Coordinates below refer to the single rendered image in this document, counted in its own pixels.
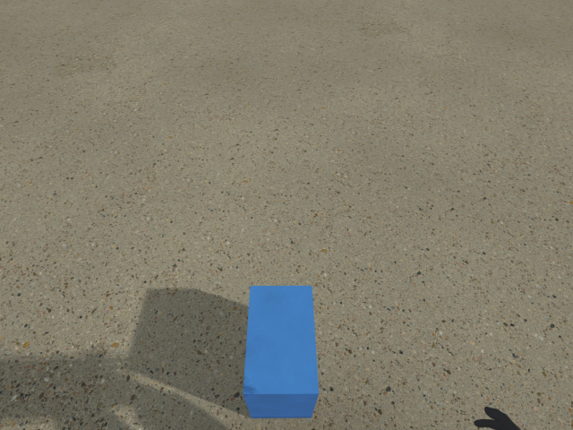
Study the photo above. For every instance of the robot right hand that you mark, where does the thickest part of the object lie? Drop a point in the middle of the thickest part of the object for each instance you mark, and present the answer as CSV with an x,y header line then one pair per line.
x,y
501,420

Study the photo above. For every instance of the carton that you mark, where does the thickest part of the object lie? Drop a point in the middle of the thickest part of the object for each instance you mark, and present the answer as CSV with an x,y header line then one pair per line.
x,y
280,371

